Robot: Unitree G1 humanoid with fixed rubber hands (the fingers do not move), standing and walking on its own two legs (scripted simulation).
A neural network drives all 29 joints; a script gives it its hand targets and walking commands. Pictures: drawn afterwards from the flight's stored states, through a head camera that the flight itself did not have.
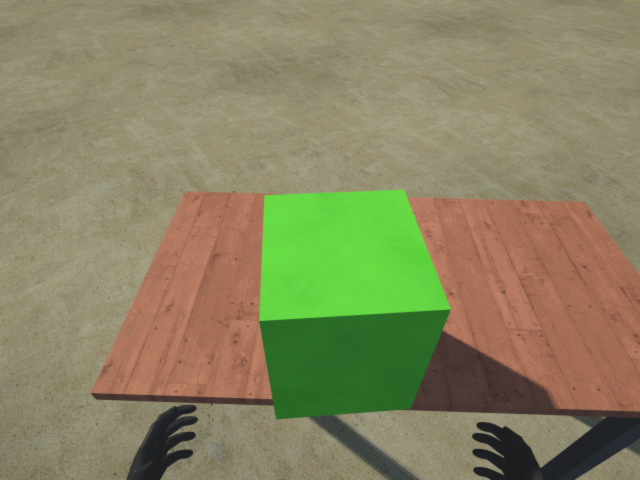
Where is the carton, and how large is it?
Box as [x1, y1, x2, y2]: [259, 190, 450, 418]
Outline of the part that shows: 403,190 264,195 259,322 276,418 410,408 450,308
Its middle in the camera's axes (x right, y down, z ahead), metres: +0.03 +0.10 +0.56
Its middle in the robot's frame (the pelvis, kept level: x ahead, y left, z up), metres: +0.37 +0.04 +0.02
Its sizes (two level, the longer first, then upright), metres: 0.210 0.200 0.250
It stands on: a table, 0.68 m high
